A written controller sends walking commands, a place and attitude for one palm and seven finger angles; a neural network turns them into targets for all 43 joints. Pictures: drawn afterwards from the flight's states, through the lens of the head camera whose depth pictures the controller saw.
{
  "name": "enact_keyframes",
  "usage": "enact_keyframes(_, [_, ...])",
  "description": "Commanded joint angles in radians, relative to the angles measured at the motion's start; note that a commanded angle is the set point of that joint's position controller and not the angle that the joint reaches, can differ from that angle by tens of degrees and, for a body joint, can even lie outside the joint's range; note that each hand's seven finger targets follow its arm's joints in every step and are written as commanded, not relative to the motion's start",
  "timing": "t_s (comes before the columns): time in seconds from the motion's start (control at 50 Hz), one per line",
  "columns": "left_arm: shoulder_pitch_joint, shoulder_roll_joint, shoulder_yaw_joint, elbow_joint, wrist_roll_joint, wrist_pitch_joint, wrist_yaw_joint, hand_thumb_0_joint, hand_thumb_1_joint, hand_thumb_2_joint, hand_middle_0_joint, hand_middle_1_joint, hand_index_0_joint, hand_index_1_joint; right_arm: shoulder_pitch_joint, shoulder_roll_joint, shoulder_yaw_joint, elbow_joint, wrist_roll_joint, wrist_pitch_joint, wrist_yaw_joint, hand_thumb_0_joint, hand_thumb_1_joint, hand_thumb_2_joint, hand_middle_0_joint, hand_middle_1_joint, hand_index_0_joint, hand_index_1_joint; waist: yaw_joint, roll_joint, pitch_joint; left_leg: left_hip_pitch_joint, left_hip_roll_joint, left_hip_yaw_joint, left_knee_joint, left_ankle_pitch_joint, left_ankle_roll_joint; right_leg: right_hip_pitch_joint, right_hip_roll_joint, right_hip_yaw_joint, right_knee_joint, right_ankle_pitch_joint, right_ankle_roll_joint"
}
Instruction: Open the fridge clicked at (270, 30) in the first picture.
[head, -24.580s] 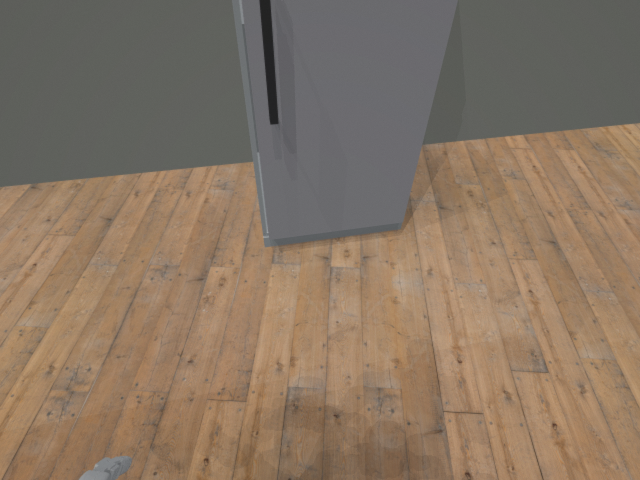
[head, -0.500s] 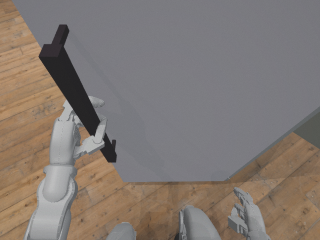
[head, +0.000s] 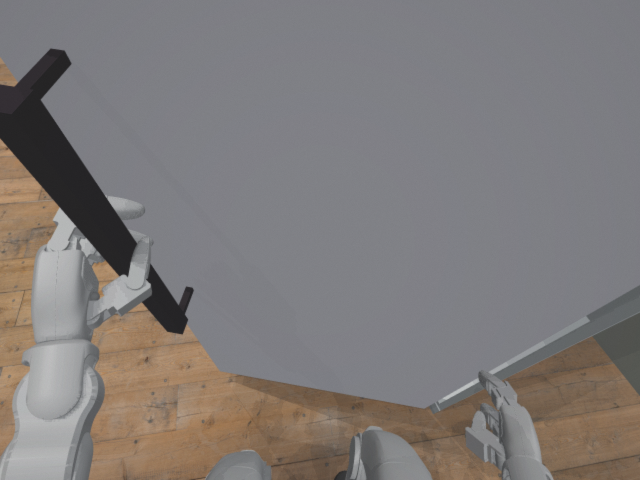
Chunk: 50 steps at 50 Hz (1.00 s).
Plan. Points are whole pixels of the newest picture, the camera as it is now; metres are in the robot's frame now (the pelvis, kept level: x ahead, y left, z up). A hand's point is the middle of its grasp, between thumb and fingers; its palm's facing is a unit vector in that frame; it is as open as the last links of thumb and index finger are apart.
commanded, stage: walk backward, drawing the door open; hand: left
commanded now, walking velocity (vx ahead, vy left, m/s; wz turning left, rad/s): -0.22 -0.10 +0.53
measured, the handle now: (136, 241) +0.33 +0.22 +0.10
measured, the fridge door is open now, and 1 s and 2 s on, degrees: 58 67 68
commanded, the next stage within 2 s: stop walking and hold the door back in 0.18 s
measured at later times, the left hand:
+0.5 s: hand (117, 417) +0.16 +0.18 +0.11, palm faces +0.64 -0.70 -0.32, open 6.4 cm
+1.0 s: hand (123, 345) +0.22 +0.19 +0.12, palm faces +0.55 -0.79 -0.26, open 6.0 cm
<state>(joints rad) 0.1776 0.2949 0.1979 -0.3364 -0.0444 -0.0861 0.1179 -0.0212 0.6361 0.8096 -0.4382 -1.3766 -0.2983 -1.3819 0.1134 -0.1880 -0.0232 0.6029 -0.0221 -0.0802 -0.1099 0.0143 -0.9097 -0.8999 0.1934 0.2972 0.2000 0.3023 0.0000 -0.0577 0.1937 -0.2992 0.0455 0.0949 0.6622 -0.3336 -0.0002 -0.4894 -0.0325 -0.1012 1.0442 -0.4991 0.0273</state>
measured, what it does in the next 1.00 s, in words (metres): steps to the right: right foot, then left foot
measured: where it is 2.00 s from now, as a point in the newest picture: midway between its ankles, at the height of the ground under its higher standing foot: outside the picture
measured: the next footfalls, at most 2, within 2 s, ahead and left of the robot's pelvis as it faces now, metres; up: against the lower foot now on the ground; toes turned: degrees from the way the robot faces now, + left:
right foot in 0.22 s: +0.07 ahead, -0.22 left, +0.00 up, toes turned +5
left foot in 0.68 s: -0.12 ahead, -0.04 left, +0.00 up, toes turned +21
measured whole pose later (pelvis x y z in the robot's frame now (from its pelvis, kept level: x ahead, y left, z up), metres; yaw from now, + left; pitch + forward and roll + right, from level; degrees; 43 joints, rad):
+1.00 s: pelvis -0.14 -0.18 +0.01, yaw +14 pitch +0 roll +0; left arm -0.76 0.46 0.24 0.98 -0.03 -0.15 0.05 -0.02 0.59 0.82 -0.41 -1.34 -0.42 -1.40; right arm 0.33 -0.20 0.04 0.77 0.05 -0.05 -0.11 0.01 -0.93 -0.90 0.20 0.30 0.21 0.30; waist 0.03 0.02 0.12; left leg -0.26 0.07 0.09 0.54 -0.28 -0.01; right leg -0.36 -0.03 -0.07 0.68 -0.36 0.03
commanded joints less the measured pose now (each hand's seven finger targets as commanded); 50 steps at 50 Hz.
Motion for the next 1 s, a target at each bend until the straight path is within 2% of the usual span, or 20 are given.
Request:
enact_keyframes(0.0, [-0.179, 0.197, 0.117, -0.38, 0.031, -0.098, 0.004, 0.0, 0.9, 0.9, -0.45, -1.4, -0.45, -1.4, -0.009, -0.146, -0.047, -0.111, 0.012, -0.063, 0.021, 0.0, -0.9, -0.9, 0.2, 0.3, 0.2, 0.3, -0.011, 0.394, -0.353, 0.349, 0.302, -0.329, -0.242, 0.793, 0.163, -0.136, -0.03, 0.123, 0.008, 0.067, 0.042])
enact_keyframes(0.06, [-0.11, 0.155, 0.108, -0.287, 0.005, -0.069, 0.017, 0.0, 0.9, 0.9, -0.45, -1.4, -0.45, -1.4, 0.021, -0.129, -0.038, -0.121, 0.027, -0.072, 0.029, 0.0, -0.9, -0.9, 0.2, 0.3, 0.2, 0.3, -0.005, 0.426, -0.384, 0.256, 0.212, -0.192, -0.234, 0.673, 0.103, 0.066, 0.012, 0.06, -0.17, 0.121, 0.043])
enact_keyframes(0.16, [-0.077, 0.197, 0.179, -0.182, -0.015, -0.061, 0.032, 0.0, 0.9, 0.9, -0.45, -1.4, -0.45, -1.4, 0.013, -0.14, -0.026, -0.142, 0.031, -0.087, 0.033, 0.0, -0.9, -0.9, 0.2, 0.3, 0.2, 0.3, 0.015, 0.361, -0.352, 0.068, 0.17, -0.207, -0.153, 0.4, 0.071, 0.324, 0.06, 0.0, -0.515, 0.215, 0.063])
enact_keyframes(0.2, [-0.09, 0.292, 0.242, -0.169, 0.006, -0.07, 0.031, 0.0, 0.9, 0.9, -0.45, -1.4, -0.45, -1.4, 0.016, -0.099, -0.018, -0.143, 0.037, -0.089, 0.036, 0.0, -0.9, -0.9, 0.2, 0.3, 0.2, 0.3, 0.009, 0.017, -0.341, -0.029, -0.019, -0.102, 0.12, -0.058, -0.026, 0.397, -0.107, 0.122, -0.736, 0.564, 0.019])
enact_keyframes(0.22, [-0.046, 0.347, 0.274, -0.134, 0.007, -0.059, 0.032, 0.0, 0.9, 0.9, -0.45, -1.4, -0.45, -1.4, -0.038, -0.084, -0.017, -0.168, 0.031, -0.083, 0.03, 0.0, -0.9, -0.9, 0.2, 0.3, 0.2, 0.3, 0.026, -0.238, -0.343, -0.212, -0.105, -0.097, 0.429, -0.33, -0.05, 0.373, -0.324, 0.382, -0.721, 0.779, -0.092])
enact_keyframes(0.24, [-0.035, 0.343, 0.289, -0.091, 0.0, -0.054, 0.041, 0.0, 0.9, 0.9, -0.45, -1.4, -0.45, -1.4, -0.041, -0.094, -0.012, -0.142, 0.027, -0.086, 0.023, 0.0, -0.9, -0.9, 0.2, 0.3, 0.2, 0.3, 0.034, -0.182, -0.361, -0.234, -0.082, -0.164, 0.635, -0.329, -0.039, 0.319, -0.4, 0.364, -0.714, 0.79, -0.142])
enact_keyframes(0.26, [-0.02, 0.316, 0.28, -0.099, -0.011, -0.057, 0.036, 0.0, 0.9, 0.9, -0.45, -1.4, -0.45, -1.4, 0.001, -0.133, -0.04, -0.127, 0.026, -0.081, 0.026, 0.0, -0.9, -0.9, 0.2, 0.3, 0.2, 0.3, 0.015, -0.203, -0.375, -0.223, -0.057, -0.209, 0.701, -0.281, -0.05, 0.319, -0.38, 0.397, -0.708, 0.67, -0.125])
enact_keyframes(0.3, [-0.144, 0.286, 0.25, 0.034, -0.001, -0.068, 0.039, 0.0, 0.9, 0.9, -0.45, -1.4, -0.45, -1.4, -0.051, -0.122, -0.015, -0.083, 0.019, -0.057, 0.027, 0.0, -0.9, -0.9, 0.2, 0.3, 0.2, 0.3, 0.006, -0.009, -0.349, -0.287, -0.033, -0.187, 0.709, -0.148, -0.07, 0.39, -0.339, 0.305, -0.632, 0.755, -0.142])
enact_keyframes(0.36, [-0.357, 0.346, 0.297, 0.25, -0.004, -0.11, 0.065, 0.0, 0.9, 0.9, -0.45, -1.4, -0.45, -1.4, -0.042, -0.152, -0.01, -0.053, 0.02, -0.045, -0.001, 0.0, -0.9, -0.9, 0.2, 0.3, 0.2, 0.3, 0.002, -0.052, -0.363, -0.226, -0.048, -0.156, 0.552, -0.091, -0.059, 0.432, -0.313, 0.223, -0.643, 0.794, -0.088])
enact_keyframes(0.48, [-0.701, 0.329, 0.168, 0.459, -0.011, -0.148, 0.053, 0.0, 0.9, 0.9, -0.45, -1.4, -0.45, -1.4, -0.012, -0.203, -0.025, -0.045, 0.041, -0.032, 0.004, 0.0, -0.9, -0.9, 0.2, 0.3, 0.2, 0.3, 0.029, -0.121, -0.317, -0.121, -0.06, -0.079, 0.235, -0.092, -0.025, 0.356, -0.339, 0.315, -0.843, 0.176, -0.085])
enact_keyframes(0.56, [-0.885, 0.394, 0.184, 0.557, 0.006, -0.17, 0.048, 0.0, 0.9, 0.9, -0.45, -1.4, -0.45, -1.4, 0.015, -0.206, -0.029, -0.038, 0.047, -0.02, 0.019, 0.0, -0.9, -0.9, 0.2, 0.3, 0.2, 0.3, 0.036, -0.106, -0.376, -0.01, -0.069, -0.028, -0.001, -0.155, 0.01, 0.367, -0.331, 0.291, -0.869, 0.033, -0.096])
enact_keyframes(0.62, [-1.014, 0.382, 0.136, 0.646, 0.008, -0.185, 0.028, 0.0, 0.9, 0.9, -0.45, -1.4, -0.45, -1.4, 0.06, -0.197, -0.021, -0.021, 0.049, -0.012, 0.024, 0.0, -0.9, -0.9, 0.2, 0.3, 0.2, 0.3, -0.001, -0.004, -0.423, 0.189, -0.1, 0.042, -0.278, -0.115, 0.043, 0.288, -0.234, 0.18, -0.793, -0.087, -0.05])
enact_keyframes(0.64, [-1.057, 0.382, 0.126, 0.671, 0.009, -0.201, 0.019, 0.0, 0.9, 0.9, -0.45, -1.4, -0.45, -1.4, 0.084, -0.212, -0.023, -0.022, 0.046, -0.014, 0.021, 0.0, -0.9, -0.9, 0.2, 0.3, 0.2, 0.3, -0.018, 0.09, -0.426, 0.261, -0.061, -0.006, -0.356, -0.158, 0.075, 0.214, -0.164, 0.129, -0.69, -0.106, -0.019])
enact_keyframes(0.68, [-1.203, 0.33, 0.083, 0.709, 0.005, -0.203, 0.01, 0.0, 0.9, 0.9, -0.45, -1.4, -0.45, -1.4, 0.062, -0.249, -0.021, -0.035, 0.055, -0.026, 0.019, 0.0, -0.9, -0.9, 0.2, 0.3, 0.2, 0.3, -0.034, 0.515, -0.327, 0.199, 0.282, -0.45, -0.547, -0.421, 0.233, -0.033, 0.056, -0.057, -0.091, -0.019, 0.024])
enact_keyframes(0.7, [-1.249, 0.353, 0.09, 0.726, 0.009, -0.19, 0.02, 0.0, 0.9, 0.9, -0.45, -1.4, -0.45, -1.4, 0.023, -0.191, -0.008, -0.05, 0.06, -0.038, 0.018, 0.0, -0.9, -0.9, 0.2, 0.3, 0.2, 0.3, -0.018, 0.474, -0.298, 0.153, 0.354, -0.543, -0.555, -0.32, 0.27, -0.096, 0.026, 0.058, 0.116, -0.032, -0.013])
enact_keyframes(0.72, [-1.305, 0.444, 0.127, 0.739, 0.049, -0.195, 0.027, 0.0, 0.9, 0.9, -0.45, -1.4, -0.45, -1.4, 0.043, -0.194, -0.011, -0.018, 0.062, -0.037, 0.009, 0.0, -0.9, -0.9, 0.2, 0.3, 0.2, 0.3, -0.012, 0.377, -0.3, 0.21, 0.326, -0.509, -0.513, -0.214, 0.257, -0.181, 0.001, 0.116, 0.156, 0.043, -0.014])
enact_keyframes(0.76, [-1.292, 0.393, 0.094, 0.948, 0.044, -0.17, -0.001, 0.0, 0.9, 0.9, -0.45, -1.4, -0.45, -1.4, 0.106, -0.234, -0.031, 0.012, 0.077, -0.027, 0.002, 0.0, -0.9, -0.9, 0.2, 0.3, 0.2, 0.3, -0.006, 0.184, -0.328, 0.261, 0.268, -0.367, -0.394, -0.105, 0.231, -0.202, -0.017, 0.117, 0.129, 0.115, -0.004])
enact_keyframes(0.86, [-1.417, 0.354, 0.027, 1.051, 0.039, -0.134, -0.045, 0.0, 0.9, 0.9, -0.45, -1.4, -0.45, -1.4, 0.163, -0.222, -0.011, 0.035, 0.075, -0.021, -0.018, 0.0, -0.9, -0.9, 0.2, 0.3, 0.2, 0.3, -0.006, 0.233, -0.402, 0.374, 0.232, -0.263, -0.31, 0.275, 0.207, -0.123, -0.006, 0.037, -0.103, 0.109, 0.012])
enact_keyframes(0.94, [-1.4, 0.412, 0.069, 1.1, 0.039, -0.135, -0.05, 0.0, 0.9, 0.9, -0.45, -1.4, -0.45, -1.4, 0.156, -0.228, -0.004, 0.042, 0.068, -0.024, -0.016, 0.0, -0.9, -0.9, 0.2, 0.3, 0.2, 0.3, 0.009, 0.279, -0.436, 0.244, 0.184, -0.144, -0.209, 0.292, 0.134, 0.205, 0.046, -0.032, -0.474, 0.136, 0.008])
enact_keyframes(0.98, [-1.342, 0.466, 0.113, 1.12, 0.042, -0.142, -0.047, 0.0, 0.9, 0.9, -0.45, -1.4, -0.45, -1.4, 0.152, -0.235, -0.006, 0.044, 0.072, -0.028, -0.005, 0.0, -0.9, -0.9, 0.2, 0.3, 0.2, 0.3, 0.014, 0.207, -0.462, 0.06, 0.134, -0.093, -0.062, 0.246, 0.082, 0.473, 0.007, 0.038, -0.639, 0.232, -0.02])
